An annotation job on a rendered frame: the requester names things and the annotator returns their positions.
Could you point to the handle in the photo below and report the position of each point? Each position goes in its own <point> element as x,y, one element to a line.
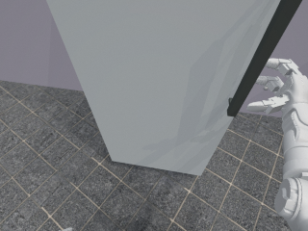
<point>282,17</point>

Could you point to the right robot forearm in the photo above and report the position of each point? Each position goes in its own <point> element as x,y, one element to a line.
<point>295,141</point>

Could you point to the fridge door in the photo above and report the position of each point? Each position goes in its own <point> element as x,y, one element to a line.
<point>158,74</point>

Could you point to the robot right upper arm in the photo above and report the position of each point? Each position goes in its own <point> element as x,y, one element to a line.
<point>291,203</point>

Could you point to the right robot hand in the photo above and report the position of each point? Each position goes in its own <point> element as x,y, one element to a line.
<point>295,89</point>

